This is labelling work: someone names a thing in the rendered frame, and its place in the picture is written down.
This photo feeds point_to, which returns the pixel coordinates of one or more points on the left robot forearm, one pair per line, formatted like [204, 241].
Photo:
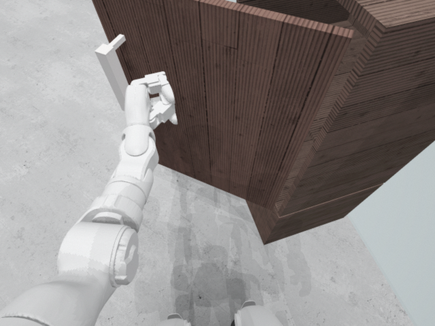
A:
[127, 191]

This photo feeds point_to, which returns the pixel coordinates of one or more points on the handle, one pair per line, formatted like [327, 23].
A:
[113, 70]

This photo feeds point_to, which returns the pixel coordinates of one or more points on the right robot shin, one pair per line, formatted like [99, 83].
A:
[248, 303]

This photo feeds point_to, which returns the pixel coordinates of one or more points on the left robot hand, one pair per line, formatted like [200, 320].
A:
[140, 110]

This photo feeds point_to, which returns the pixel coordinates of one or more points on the left robot upper arm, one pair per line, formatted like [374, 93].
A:
[96, 259]

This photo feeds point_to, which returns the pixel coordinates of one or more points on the left robot shin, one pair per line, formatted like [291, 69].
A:
[174, 316]

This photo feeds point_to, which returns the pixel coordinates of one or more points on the cupboard door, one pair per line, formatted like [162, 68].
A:
[247, 83]

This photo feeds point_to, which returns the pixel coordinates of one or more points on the robot shin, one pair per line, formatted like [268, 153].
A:
[248, 303]
[174, 316]

